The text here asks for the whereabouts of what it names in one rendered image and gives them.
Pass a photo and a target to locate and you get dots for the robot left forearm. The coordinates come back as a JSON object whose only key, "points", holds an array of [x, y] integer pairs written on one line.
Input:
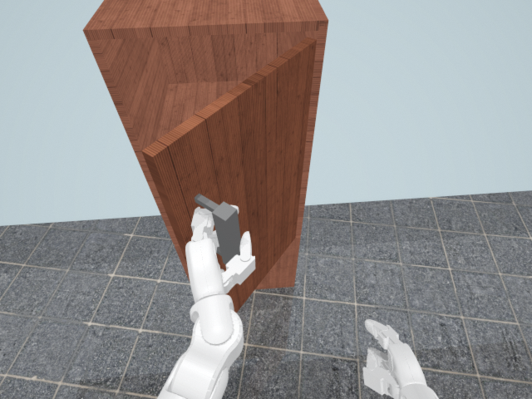
{"points": [[202, 372]]}

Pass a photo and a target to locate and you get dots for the cupboard door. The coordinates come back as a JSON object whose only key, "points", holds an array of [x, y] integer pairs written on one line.
{"points": [[246, 149]]}

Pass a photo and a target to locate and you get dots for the handle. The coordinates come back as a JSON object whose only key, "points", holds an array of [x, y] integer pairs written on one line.
{"points": [[226, 222]]}

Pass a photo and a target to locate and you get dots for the right robot hand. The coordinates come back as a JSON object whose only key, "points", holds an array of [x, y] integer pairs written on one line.
{"points": [[388, 374]]}

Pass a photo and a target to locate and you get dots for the left robot hand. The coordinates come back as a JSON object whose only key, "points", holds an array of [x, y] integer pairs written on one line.
{"points": [[204, 270]]}

